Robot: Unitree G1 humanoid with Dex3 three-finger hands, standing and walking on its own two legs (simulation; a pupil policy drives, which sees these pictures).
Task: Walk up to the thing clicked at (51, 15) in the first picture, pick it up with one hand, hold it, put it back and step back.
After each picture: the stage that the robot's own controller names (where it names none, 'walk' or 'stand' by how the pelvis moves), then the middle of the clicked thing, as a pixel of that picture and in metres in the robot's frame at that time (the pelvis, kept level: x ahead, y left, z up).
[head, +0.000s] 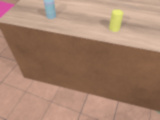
stand; (50, 8) +0.97 +0.22 -0.07
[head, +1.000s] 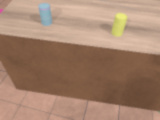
walk; (45, 14) +0.86 +0.22 -0.05
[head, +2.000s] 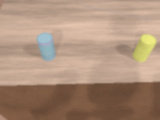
stand; (46, 47) +0.55 +0.16 -0.04
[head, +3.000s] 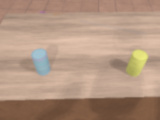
stand; (41, 62) +0.51 +0.21 -0.07
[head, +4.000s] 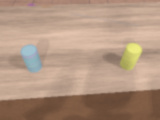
stand; (32, 59) +0.49 +0.24 -0.06
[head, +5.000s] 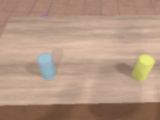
stand; (47, 66) +0.49 +0.18 -0.07
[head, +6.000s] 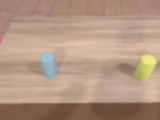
stand; (49, 66) +0.50 +0.18 -0.07
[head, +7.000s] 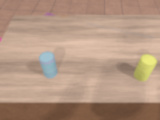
rise first; (48, 65) +0.50 +0.18 -0.07
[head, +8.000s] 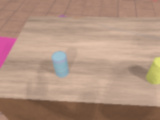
rise first; (60, 64) +0.51 +0.15 -0.07
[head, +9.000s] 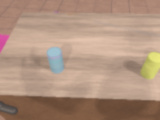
go down; (55, 60) +0.53 +0.15 -0.06
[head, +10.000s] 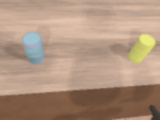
go down; (33, 48) +0.51 +0.14 -0.02
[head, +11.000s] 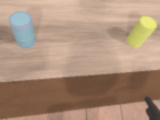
close in; (23, 31) +0.53 +0.15 +0.01
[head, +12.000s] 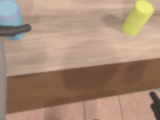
close; (11, 21) +0.54 +0.15 +0.04
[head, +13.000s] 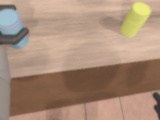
lift; (13, 30) +0.52 +0.15 +0.04
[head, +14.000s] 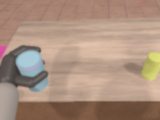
lift; (33, 72) +0.33 +0.16 +0.14
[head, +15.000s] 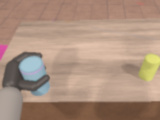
hold; (36, 77) +0.33 +0.16 +0.11
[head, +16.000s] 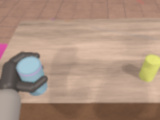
hold; (33, 77) +0.33 +0.17 +0.11
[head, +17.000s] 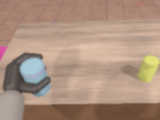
crouch; (36, 78) +0.32 +0.16 +0.11
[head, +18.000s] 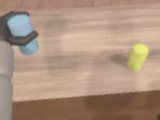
crouch; (24, 36) +0.47 +0.17 +0.14
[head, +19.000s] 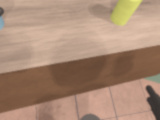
lower; out of the picture +0.57 +0.17 +0.05
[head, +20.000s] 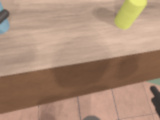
lower; out of the picture +0.56 +0.17 +0.04
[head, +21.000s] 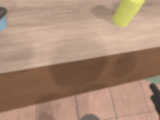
lower; out of the picture +0.56 +0.17 +0.05
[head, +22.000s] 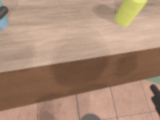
lower; out of the picture +0.56 +0.17 +0.05
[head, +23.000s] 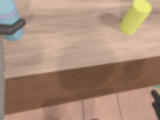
loosen; (9, 21) +0.54 +0.15 +0.04
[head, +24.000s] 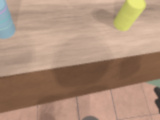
rise; out of the picture +0.54 +0.15 +0.03
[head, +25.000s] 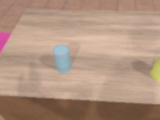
sink last; (62, 59) +0.50 +0.13 -0.02
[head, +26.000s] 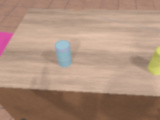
stand; (63, 54) +0.54 +0.13 -0.03
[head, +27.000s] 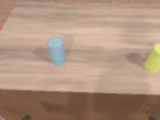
stand; (56, 51) +0.52 +0.14 -0.02
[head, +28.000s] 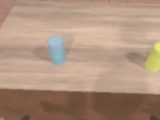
stand; (56, 50) +0.52 +0.13 -0.01
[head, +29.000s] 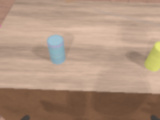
stand; (56, 50) +0.52 +0.13 -0.01
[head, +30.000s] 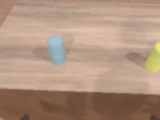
stand; (56, 50) +0.52 +0.13 -0.01
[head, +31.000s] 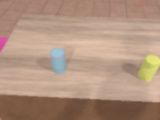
stand; (58, 61) +0.53 +0.14 -0.06
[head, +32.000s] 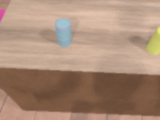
walk; (63, 33) +0.59 +0.09 -0.04
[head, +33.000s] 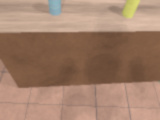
walk; (54, 3) +0.82 +0.17 -0.05
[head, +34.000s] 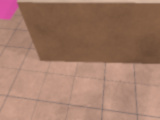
stand; out of the picture +1.14 +0.14 -0.04
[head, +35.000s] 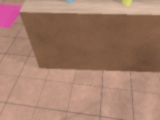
stand; out of the picture +1.14 +0.13 -0.06
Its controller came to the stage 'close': yes
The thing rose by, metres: 0.20
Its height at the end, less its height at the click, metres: +0.00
